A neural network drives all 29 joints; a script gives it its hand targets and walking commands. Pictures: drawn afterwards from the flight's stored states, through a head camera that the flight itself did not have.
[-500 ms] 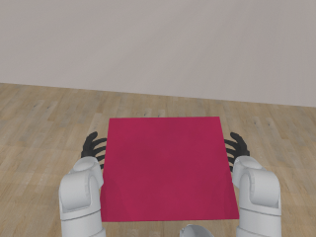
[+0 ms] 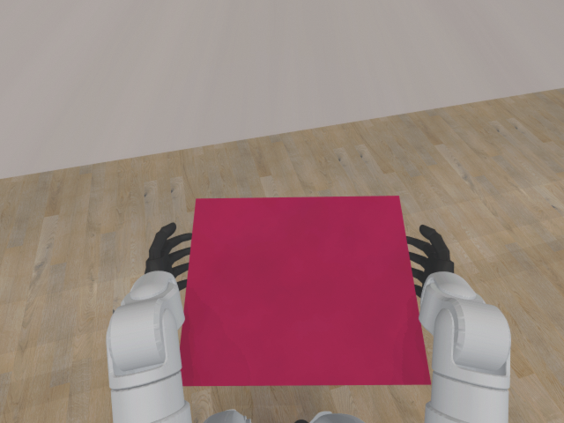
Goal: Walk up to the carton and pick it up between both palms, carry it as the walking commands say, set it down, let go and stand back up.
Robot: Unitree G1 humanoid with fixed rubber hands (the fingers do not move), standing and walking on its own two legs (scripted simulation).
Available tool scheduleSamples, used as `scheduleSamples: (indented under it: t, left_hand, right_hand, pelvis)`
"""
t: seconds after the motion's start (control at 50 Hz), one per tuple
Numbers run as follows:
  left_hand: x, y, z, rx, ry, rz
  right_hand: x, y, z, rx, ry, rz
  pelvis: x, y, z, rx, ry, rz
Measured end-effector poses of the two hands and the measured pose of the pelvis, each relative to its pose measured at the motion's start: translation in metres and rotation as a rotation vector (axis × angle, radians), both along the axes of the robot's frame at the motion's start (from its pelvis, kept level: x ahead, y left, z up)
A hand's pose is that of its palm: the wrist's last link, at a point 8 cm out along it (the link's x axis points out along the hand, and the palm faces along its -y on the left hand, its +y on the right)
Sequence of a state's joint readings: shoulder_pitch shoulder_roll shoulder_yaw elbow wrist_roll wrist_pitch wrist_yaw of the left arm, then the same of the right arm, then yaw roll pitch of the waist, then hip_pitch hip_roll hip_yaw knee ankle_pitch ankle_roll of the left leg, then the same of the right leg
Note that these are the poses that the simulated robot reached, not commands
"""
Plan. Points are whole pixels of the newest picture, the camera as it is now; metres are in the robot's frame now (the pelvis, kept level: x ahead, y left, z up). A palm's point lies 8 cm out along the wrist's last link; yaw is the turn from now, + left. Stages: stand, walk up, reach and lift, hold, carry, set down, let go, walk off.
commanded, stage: carry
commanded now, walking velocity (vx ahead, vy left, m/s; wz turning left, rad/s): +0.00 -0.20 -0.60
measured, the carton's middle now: (297, 296) +0.29 -0.01 -0.01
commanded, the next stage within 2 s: none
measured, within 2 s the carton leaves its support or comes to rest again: neither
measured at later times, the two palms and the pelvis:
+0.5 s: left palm (373, 303) +0.24 -0.09 +0.08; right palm out of the picture +0.12 -0.42 +0.07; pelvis -0.08 -0.15 +0.00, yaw -19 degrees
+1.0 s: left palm (553, 387) +0.14 -0.25 +0.10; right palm out of the picture -0.06 -0.53 +0.11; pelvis -0.18 -0.24 +0.02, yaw -37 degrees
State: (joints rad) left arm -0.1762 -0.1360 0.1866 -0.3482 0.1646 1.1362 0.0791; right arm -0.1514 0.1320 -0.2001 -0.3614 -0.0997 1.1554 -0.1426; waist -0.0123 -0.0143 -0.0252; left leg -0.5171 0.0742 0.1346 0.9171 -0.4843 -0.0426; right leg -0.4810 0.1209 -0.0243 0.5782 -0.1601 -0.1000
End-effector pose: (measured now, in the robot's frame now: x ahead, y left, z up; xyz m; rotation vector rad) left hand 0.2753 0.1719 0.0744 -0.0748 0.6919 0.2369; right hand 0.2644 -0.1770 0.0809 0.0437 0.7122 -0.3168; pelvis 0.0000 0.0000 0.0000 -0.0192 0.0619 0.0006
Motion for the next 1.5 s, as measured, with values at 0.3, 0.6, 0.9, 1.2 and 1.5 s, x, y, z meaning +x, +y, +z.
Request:
scheduleSamples:
  t: [0.3,0.6,0.9,1.2,1.5]
  left_hand:
    - [-0.014,-0.113,0.026,-0.021,-0.011,-0.155]
    - [-0.056,-0.304,-0.004,0.061,0.051,-0.409]
    - [-0.117,-0.371,0.014,-0.038,0.02,-0.495]
    - [-0.221,-0.552,0.005,0.065,0.001,-0.761]
    - [-0.311,-0.597,0.002,-0.029,0.009,-0.871]
  right_hand:
    - [-0.071,-0.107,0.029,-0.026,-0.008,-0.146]
    - [-0.194,-0.27,-0.02,0.066,0.051,-0.425]
    - [-0.284,-0.323,0.024,-0.034,0.02,-0.495]
    - [-0.458,-0.448,-0.015,0.038,0.017,-0.741]
    - [-0.573,-0.464,0.012,-0.028,0.012,-0.869]
  pelvis:
    - [-0.037,-0.07,0.019,-0.052,-0.03,-0.215]
    - [-0.101,-0.176,0.001,0.011,-0.011,-0.387]
    - [-0.158,-0.221,0.016,-0.027,-0.021,-0.57]
    - [-0.26,-0.303,-0.004,-0.007,-0.017,-0.772]
    - [-0.342,-0.326,0.004,0.008,-0.009,-0.884]
